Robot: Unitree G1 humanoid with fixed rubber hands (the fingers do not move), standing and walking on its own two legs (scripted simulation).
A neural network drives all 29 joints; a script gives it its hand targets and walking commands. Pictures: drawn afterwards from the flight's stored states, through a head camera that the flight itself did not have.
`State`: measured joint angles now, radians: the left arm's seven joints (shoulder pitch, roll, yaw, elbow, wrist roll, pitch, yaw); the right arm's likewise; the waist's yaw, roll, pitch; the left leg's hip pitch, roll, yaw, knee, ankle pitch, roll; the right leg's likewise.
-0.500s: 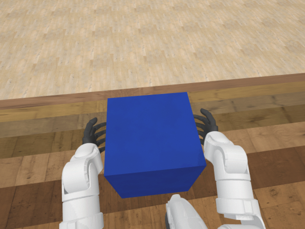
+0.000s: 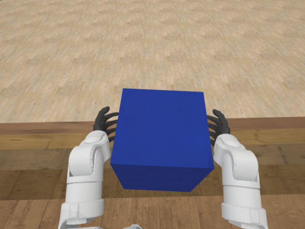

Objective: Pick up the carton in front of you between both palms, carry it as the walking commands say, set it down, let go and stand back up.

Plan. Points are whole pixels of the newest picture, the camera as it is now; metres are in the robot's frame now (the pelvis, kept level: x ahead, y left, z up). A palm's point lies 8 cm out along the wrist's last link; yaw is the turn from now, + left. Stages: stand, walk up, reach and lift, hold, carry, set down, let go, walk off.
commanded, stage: carry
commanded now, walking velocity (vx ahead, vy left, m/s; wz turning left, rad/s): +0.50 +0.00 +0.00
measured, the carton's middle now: (159, 145) +0.34 +0.01 +0.03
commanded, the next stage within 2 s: none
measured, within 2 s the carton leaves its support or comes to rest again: neither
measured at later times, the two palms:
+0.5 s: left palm (124, 92) +0.69 +0.16 -0.06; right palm (189, 87) +0.72 -0.14 -0.06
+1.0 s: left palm (137, 76) +1.09 +0.15 -0.26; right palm (182, 78) +1.07 -0.15 -0.26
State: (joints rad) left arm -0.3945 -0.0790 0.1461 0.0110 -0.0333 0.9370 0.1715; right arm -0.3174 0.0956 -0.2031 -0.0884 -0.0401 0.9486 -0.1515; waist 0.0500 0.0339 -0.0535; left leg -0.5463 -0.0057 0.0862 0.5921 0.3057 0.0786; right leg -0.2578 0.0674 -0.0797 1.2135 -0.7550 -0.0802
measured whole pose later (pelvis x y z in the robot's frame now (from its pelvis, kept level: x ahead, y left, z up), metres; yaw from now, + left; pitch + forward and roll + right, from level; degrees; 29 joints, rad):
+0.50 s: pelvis +0.39 -0.01 -0.17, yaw +0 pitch +1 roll -1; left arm -0.39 -0.08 0.15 0.00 0.03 0.97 0.17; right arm -0.39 0.05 -0.19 0.01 0.00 0.96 -0.15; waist 0.09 0.00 -0.09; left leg -0.53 -0.04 -0.02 1.57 -0.53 0.05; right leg -0.42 0.10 -0.09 0.73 -0.35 -0.10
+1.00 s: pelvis +0.77 +0.03 -0.32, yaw +1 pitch +3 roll +1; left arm -0.29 -0.13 0.23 -0.04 0.04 0.95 0.14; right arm -0.37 0.06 -0.13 0.06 0.05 0.94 -0.19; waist -0.13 0.00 -0.02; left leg -0.41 -0.10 0.09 0.89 -0.54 0.12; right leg -0.74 -0.01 0.06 1.25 -0.35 -0.03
